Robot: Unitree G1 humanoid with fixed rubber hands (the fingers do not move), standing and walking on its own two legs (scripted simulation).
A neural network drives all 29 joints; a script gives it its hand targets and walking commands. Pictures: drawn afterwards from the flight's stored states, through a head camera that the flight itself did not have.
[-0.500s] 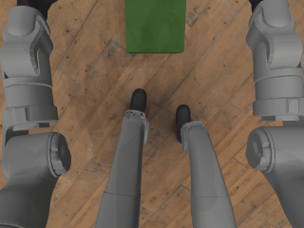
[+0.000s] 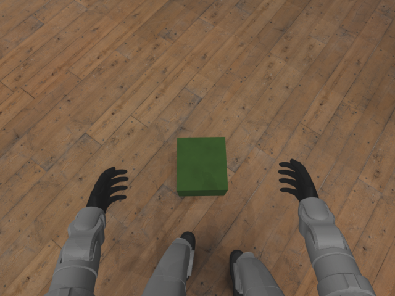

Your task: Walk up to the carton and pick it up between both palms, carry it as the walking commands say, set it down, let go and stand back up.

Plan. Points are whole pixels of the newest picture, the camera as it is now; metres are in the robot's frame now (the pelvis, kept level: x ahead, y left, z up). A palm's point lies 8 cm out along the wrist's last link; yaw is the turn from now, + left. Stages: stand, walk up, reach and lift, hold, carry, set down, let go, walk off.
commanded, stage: let go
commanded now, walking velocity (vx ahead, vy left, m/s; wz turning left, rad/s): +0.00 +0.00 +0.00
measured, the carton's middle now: (201, 167) +0.51 +0.05 -0.66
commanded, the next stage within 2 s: stand in 0.76 s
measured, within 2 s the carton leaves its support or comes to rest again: neither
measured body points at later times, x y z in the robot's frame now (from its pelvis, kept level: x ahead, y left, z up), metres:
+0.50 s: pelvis +0.06 -0.03 +0.03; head +0.10 -0.03 +0.48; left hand +0.23 +0.20 -0.05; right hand +0.23 -0.26 -0.05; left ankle +0.09 +0.09 -0.71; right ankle +0.02 -0.15 -0.71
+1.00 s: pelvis +0.13 -0.03 +0.01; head +0.04 -0.04 +0.45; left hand +0.21 +0.24 -0.08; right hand +0.22 -0.28 -0.10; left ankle +0.09 +0.09 -0.71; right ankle +0.02 -0.15 -0.71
